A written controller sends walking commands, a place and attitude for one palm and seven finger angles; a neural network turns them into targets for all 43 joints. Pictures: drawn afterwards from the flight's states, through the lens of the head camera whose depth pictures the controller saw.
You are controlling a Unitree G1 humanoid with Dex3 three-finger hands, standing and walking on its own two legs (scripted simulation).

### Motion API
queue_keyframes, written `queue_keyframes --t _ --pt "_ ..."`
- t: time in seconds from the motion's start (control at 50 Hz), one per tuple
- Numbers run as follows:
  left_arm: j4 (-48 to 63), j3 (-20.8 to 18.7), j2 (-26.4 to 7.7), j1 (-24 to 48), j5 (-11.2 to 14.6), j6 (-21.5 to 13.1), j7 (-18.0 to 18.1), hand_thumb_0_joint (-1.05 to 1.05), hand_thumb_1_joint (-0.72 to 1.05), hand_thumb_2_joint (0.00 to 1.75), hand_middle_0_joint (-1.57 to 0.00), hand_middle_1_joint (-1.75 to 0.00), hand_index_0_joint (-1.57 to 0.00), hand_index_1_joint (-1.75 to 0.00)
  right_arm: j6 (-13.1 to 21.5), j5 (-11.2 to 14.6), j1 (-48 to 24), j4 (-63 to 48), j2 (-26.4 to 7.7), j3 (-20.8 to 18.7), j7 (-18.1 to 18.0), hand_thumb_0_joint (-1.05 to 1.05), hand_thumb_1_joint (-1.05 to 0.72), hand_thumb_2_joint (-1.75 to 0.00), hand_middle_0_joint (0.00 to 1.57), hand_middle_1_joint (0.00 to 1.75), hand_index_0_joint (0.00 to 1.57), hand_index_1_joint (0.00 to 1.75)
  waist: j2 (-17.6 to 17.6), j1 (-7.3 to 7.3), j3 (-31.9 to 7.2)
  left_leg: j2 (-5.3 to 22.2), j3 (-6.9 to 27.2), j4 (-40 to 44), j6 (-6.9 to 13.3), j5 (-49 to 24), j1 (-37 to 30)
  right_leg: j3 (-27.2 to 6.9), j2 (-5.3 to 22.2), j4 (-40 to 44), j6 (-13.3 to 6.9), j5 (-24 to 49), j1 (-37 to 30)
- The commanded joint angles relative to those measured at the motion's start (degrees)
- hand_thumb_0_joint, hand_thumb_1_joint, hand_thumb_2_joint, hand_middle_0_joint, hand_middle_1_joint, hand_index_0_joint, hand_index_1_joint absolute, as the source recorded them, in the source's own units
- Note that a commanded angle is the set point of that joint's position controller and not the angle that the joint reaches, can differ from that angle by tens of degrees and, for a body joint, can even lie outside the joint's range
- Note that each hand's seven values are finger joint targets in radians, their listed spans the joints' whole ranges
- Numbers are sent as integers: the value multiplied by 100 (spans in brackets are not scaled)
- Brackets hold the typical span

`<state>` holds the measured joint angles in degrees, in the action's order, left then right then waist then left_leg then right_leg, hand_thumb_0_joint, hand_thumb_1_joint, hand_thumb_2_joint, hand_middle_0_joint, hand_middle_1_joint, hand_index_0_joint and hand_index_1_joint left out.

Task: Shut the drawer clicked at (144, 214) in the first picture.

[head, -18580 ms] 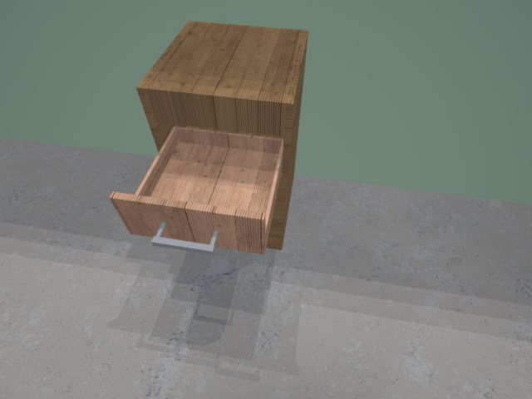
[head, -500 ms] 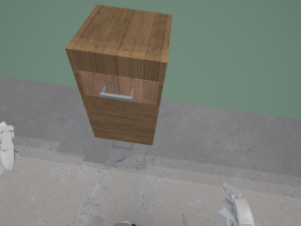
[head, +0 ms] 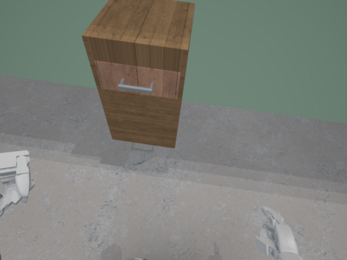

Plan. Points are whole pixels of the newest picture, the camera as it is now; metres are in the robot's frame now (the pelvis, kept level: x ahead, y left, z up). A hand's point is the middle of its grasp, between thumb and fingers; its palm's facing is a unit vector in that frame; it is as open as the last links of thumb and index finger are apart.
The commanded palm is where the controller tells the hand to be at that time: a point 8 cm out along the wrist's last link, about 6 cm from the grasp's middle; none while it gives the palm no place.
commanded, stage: stop stepping back and stand still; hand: left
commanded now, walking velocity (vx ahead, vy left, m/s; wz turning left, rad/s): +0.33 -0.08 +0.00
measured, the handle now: (136, 85) +0.84 +0.21 -0.21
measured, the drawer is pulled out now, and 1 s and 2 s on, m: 0.00 0.00 0.00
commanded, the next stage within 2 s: let the arm hang, fingers relaxed in 1.44 s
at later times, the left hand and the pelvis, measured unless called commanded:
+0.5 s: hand out of the picture +0.11 +0.23 +0.16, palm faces +0.35 -0.83 -0.44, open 3.2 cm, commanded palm +0.06 +0.28 +0.18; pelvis -0.07 -0.01 -0.01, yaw +1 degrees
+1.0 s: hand (1, 228) +0.14 +0.24 +0.17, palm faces +0.35 -0.83 -0.44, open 3.2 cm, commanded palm +0.08 +0.29 +0.18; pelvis -0.04 +0.00 +0.00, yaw +1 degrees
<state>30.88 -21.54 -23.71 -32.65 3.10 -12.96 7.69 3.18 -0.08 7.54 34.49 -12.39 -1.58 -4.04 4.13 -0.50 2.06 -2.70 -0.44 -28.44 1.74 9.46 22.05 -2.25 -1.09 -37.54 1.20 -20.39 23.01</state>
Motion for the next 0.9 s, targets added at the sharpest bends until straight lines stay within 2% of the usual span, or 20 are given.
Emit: queue_keyframes --t 0.0,0.04,0.06,0.1,0.14,0.22,0.26,0.3,0.4,0.42,0.46,0.5,0.56,0.58,0.62,0.64,0.68,0.76,0.82,0.88 --pt "2621 -886 -1233 -551 26 -336 107 0 90 90 -140 -160 -140 -160 449 17 -61 -1176 -796 -182 38 0 -90 -90 20 30 20 30 -1191 119 -1723 1688 1277 879 624 -137 -154 -139 119 -132 -19 -396 -1341" --pt "2463 -897 -1133 -936 4 -212 142 0 90 90 -140 -160 -140 -160 398 124 -158 -1308 -643 -83 55 0 -90 -90 20 30 20 30 -613 66 -1261 953 597 498 189 1848 657 -347 349 1166 -116 -117 -1924" --pt "2274 -983 -1209 -875 -5 -183 162 0 90 90 -140 -160 -140 -160 336 92 -194 -1314 -572 -104 48 0 -90 -90 20 30 20 30 92 9 -920 360 175 -448 -101 1893 450 -1245 840 2151 -448 -1356 -1060" --pt "1946 -893 -1057 -278 48 -117 207 0 90 90 -140 -160 -140 -160 209 30 -150 -1001 -578 -154 12 0 -90 -90 20 30 20 30 659 -43 -530 191 203 -2562 -296 1522 -294 -2323 1911 3201 -1100 -3157 872" --pt "1417 -737 -845 -138 23 4 245 0 90 90 -140 -160 -140 -160 168 -8 -7 -859 -541 -135 -72 0 -90 -90 20 30 20 30 464 -190 -328 334 199 -2632 -169 1247 -589 -1685 1765 2914 -1035 -2731 1277" --pt "933 -373 -579 250 -72 43 281 0 90 90 -140 -160 -140 -160 320 15 21 -821 -579 41 -215 0 -90 -90 20 30 20 30 -563 -197 -28 544 157 374 141 1742 -845 -229 883 1266 -538 -1912 688" --pt "1409 -224 -545 693 -211 -72 292 0 90 90 -140 -160 -140 -160 467 17 226 -875 -722 33 -195 0 -90 -90 20 30 20 30 -2296 -236 -87 1804 2503 1704 816 2955 -746 529 -39 -1193 -74 -714 858" --pt "1224 -365 -730 454 -217 -98 217 0 90 90 -140 -160 -140 -160 581 8 214 -831 -547 20 -108 0 -90 -90 20 30 20 30 -1386 -180 -310 2014 2596 1591 1123 1915 -943 252 73 -2358 15 -608 1159" --pt "1766 -482 -818 -246 -225 -50 213 0 90 90 -140 -160 -140 -160 555 -2 -122 -939 -600 70 31 0 -90 -90 20 30 20 30 -1289 79 -248 1246 781 997 412 2499 1058 652 56 434 -150 -308 -1845" --pt "1752 -505 -871 -328 -256 -62 203 0 90 90 -140 -160 -140 -160 501 -28 -180 -956 -619 46 31 0 -90 -90 20 30 20 30 -1011 85 -157 950 571 434 249 2645 1475 271 183 961 -319 -668 -2121" --pt "1775 -696 -1072 -123 -201 -25 184 0 90 90 -140 -160 -140 -160 362 -32 -122 -935 -566 -87 15 0 -90 -90 20 30 20 30 806 33 -166 161 -160 -2414 -39 1995 1591 -2563 1856 2748 -1165 -2448 -1268" --pt "1950 -844 -1147 494 -158 -169 217 0 90 90 -140 -160 -140 -160 408 -59 17 -770 -588 -96 12 0 -90 -90 20 30 20 30 347 -113 -548 464 9 -3067 -62 1461 1089 -2195 2153 2677 -1331 -1194 -1103" --pt "1650 -705 -865 12 -158 -125 237 0 90 90 -140 -160 -140 -160 418 -41 175 -704 -405 -46 -105 0 -90 -90 20 30 20 30 101 -187 -394 665 24 -944 85 1366 -1274 -885 1495 2052 -926 -2351 996" --pt "1693 -627 -754 -95 -135 -150 221 0 90 90 -140 -160 -140 -160 421 -53 150 -715 -487 -14 -153 0 -90 -90 20 30 20 30 -566 -216 -290 603 69 -124 99 1500 -1515 -350 1076 1341 -750 -2143 1093" --pt "2011 -582 -688 105 -186 -286 230 0 90 90 -140 -160 -140 -160 509 -86 111 -826 -647 22 -154 0 -90 -90 20 30 20 30 -2784 -179 -38 2111 2825 1970 699 3076 -842 510 36 -1490 -191 -1085 1106" --pt "1955 -722 -918 296 -272 -319 239 0 90 90 -140 -160 -140 -160 567 -114 180 -774 -506 19 -129 0 -90 -90 20 30 20 30 -1964 -195 54 2198 2885 1938 992 2168 -569 176 78 -2234 -154 -758 980" --pt "1325 -709 -791 169 -239 -271 172 0 90 90 -140 -160 -140 -160 643 -34 151 -698 -493 -4 -57 0 -90 -90 20 30 20 30 -984 -15 -198 1870 1828 1443 717 1413 -272 185 348 -1350 -87 -620 181" --pt "1231 -476 -628 -255 -220 -164 149 0 90 90 -140 -160 -140 -160 635 24 84 -783 -586 17 -15 0 -90 -90 20 30 20 30 -870 -4 -267 1163 540 608 217 591 19 414 241 1145 -134 382 -1330" --pt "1551 -610 -810 -39 -150 -245 125 0 90 90 -140 -160 -140 -160 608 -44 -44 -832 -563 2 8 0 -90 -90 20 30 20 30 -602 -98 -323 668 184 108 12 549 -234 -606 888 1618 -438 779 -979" --pt "1713 -619 -770 -139 -136 -248 137 0 90 90 -140 -160 -140 -160 621 -12 37 -773 -534 -28 -19 0 -90 -90 20 30 20 30 -504 -26 -705 764 281 284 44 497 -702 -384 621 1395 -310 749 -1038"
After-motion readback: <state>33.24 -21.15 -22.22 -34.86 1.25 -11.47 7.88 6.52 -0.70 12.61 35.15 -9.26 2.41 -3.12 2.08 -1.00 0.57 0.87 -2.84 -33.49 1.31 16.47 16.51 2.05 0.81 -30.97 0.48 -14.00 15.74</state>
